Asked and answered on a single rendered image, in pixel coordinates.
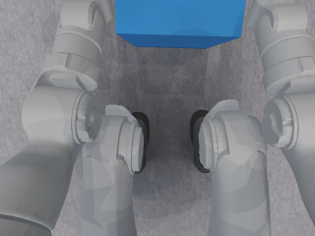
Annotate robot right upper arm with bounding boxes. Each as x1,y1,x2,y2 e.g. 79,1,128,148
261,90,315,226

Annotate robot left forearm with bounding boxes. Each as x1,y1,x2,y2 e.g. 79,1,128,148
22,0,113,129

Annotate robot thigh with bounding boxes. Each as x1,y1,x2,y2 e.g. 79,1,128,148
198,110,272,236
80,115,144,236

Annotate carton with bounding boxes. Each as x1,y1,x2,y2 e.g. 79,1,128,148
115,0,246,49

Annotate robot right thigh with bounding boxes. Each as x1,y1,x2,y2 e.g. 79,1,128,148
198,110,272,236

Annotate robot left upper arm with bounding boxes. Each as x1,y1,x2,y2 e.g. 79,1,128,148
0,85,102,236

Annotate robot right forearm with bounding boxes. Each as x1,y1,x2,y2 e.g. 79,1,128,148
245,0,315,96

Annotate robot left thigh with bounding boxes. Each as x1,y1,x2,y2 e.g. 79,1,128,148
80,115,144,236

